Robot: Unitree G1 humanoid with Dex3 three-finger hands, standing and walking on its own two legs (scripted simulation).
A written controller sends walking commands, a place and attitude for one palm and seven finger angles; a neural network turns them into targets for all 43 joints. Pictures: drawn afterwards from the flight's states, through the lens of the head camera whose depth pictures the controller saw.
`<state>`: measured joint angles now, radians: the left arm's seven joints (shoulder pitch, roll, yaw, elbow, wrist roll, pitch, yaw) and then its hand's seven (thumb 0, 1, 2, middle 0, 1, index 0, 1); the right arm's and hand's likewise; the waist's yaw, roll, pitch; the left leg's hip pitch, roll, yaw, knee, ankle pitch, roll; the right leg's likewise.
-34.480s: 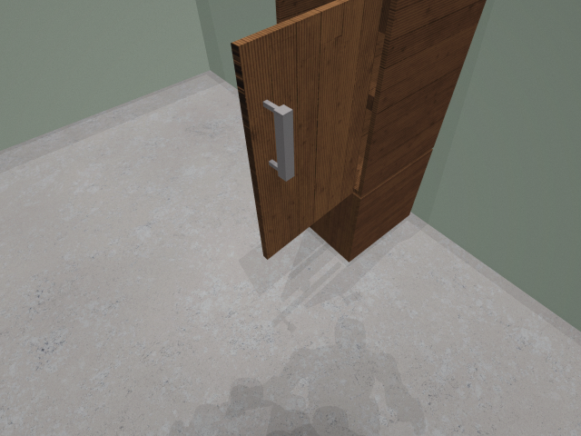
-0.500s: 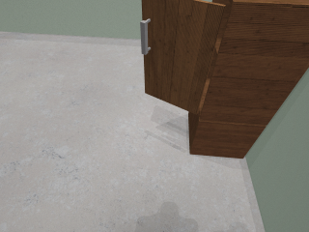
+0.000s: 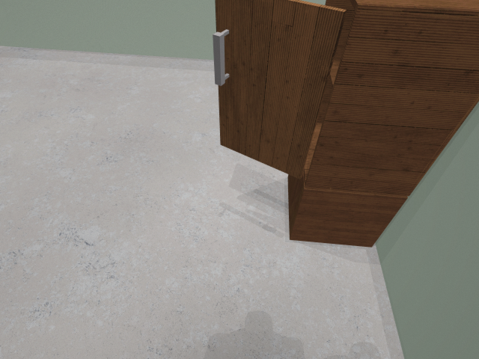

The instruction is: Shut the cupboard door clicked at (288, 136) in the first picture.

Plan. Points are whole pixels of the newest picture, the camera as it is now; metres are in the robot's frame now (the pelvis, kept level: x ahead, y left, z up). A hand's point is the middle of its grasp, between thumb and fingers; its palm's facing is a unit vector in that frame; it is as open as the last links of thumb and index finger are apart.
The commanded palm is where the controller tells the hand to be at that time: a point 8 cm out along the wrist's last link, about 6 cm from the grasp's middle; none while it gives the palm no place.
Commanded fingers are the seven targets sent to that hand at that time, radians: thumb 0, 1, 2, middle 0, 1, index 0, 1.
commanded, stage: walk to a spot facing it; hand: left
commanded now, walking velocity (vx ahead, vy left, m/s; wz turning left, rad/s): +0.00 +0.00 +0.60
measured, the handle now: (222, 57) +0.95 +0.10 +0.05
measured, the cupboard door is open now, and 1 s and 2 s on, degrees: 64 64 64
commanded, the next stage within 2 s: turn to face it in 2.00 s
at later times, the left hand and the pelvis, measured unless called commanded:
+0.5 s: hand out of the picture +0.02 +0.24 -0.18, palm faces +0.25 -0.94 -0.22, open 7.4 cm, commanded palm none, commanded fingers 0.00 0.90 0.90 -0.20 -0.30 -0.20 -0.30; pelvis -0.01 +0.03 -0.01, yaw +14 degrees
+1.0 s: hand out of the picture -0.06 +0.19 -0.16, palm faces +0.52 -0.80 -0.31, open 7.4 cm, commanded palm none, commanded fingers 0.00 0.90 0.90 -0.20 -0.30 -0.20 -0.30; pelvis +0.01 -0.02 -0.01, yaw +34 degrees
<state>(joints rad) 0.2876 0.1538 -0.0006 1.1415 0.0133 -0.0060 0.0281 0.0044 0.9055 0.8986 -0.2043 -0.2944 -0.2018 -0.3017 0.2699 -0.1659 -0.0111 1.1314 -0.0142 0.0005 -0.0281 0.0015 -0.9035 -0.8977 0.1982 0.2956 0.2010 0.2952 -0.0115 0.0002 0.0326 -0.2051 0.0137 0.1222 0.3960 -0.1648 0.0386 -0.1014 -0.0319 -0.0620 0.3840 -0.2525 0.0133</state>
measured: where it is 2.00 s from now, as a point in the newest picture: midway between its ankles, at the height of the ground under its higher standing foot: outside the picture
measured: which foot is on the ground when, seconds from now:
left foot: down 0.00-0.80, up 0.82-1.00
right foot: down 0.00-0.30, up 0.32-0.80, down 0.82-1.00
